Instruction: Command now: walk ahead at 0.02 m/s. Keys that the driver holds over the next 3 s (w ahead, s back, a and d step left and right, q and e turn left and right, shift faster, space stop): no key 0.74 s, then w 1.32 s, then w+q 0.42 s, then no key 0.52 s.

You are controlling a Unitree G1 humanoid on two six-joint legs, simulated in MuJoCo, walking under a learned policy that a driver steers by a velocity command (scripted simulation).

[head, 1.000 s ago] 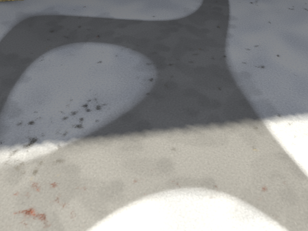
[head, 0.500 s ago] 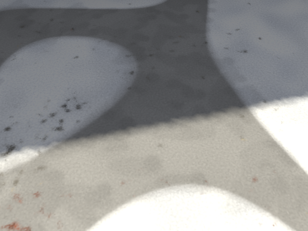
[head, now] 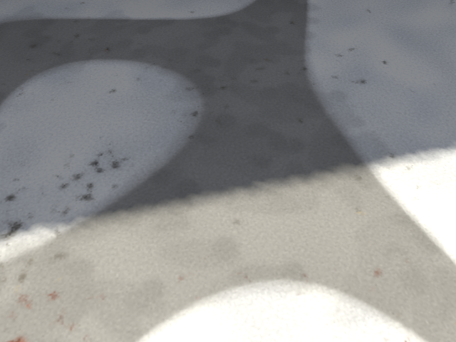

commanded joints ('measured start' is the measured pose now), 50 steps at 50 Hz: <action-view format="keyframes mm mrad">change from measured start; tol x8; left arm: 1 -28 106 15 -32 0 -4 11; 37 19 93 -16 128 -6 3 11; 39 128 161 25 156 30 -38 -47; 42 14 57 26 73 65 -58 -35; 49 64 19 27 25 44 -107 -48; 50 60 68 43 32 -88 -93 -33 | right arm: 1 48 -82 -10 -2 -3 0 -8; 37 204 -39 45 132 -5 -19 -15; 42 345 -117 -9 133 -74 -115 65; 46 82 -108 -16 16 -20 -145 -1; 50 156 -193 -40 77 75 -70 -2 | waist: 1 -3 -5 -53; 37 15 9 3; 42 -71 179 142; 46 10 86 62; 50 59 155 138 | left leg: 1 -71 32 -48 -91 177 20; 16 -121 31 -54 -147 28 24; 37 -115 27 -63 -175 58 35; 38 -104 24 -63 -185 -35 44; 39 -183 106 -132 -264 -331 124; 41 -118 283 -312 -369 -487 255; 43 25 412 -455 -443 -364 286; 48 -18 225 -180 -430 -152 204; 49 5 226 -171 -402 -120 217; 50 36 147 -108 -192 133 157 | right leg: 1 103 -57 64 -51 326 -69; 17 91 -46 48 -108 127 -51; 37 76 -42 41 -123 146 -41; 38 78 -23 21 -110 37 -41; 39 -9 8 -31 -99 -275 -30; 41 -155 38 -56 102 -277 -9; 44 -332 -37 136 420 -261 -48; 48 -62 2 -15 149 -259 -39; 50 -58 20 -88 -128 -31 -59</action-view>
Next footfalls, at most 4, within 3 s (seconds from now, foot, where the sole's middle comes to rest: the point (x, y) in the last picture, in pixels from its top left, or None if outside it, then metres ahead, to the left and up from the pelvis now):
1.04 right None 0.08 -0.15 -0.77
1.48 left None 0.44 0.11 -0.77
2.04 right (276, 273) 0.72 -0.14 -0.77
2.60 left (196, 203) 1.01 0.12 -0.77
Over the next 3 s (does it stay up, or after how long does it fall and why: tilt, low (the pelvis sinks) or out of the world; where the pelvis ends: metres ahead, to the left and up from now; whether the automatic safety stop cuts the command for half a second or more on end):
stays up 0.98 0.02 0.00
